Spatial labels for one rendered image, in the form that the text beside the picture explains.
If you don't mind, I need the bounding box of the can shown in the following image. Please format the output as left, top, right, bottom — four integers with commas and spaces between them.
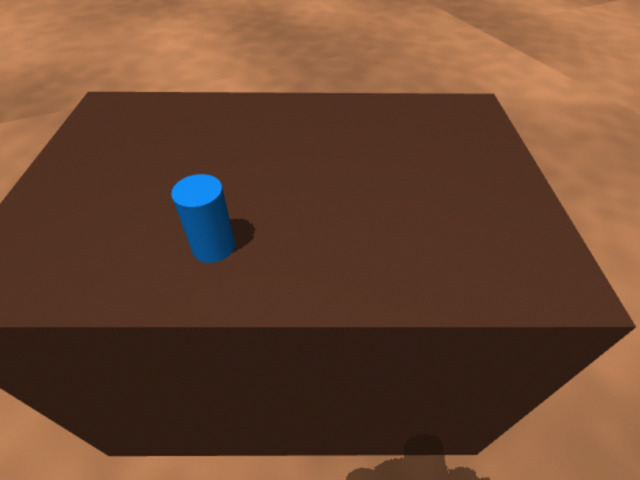
171, 174, 235, 263

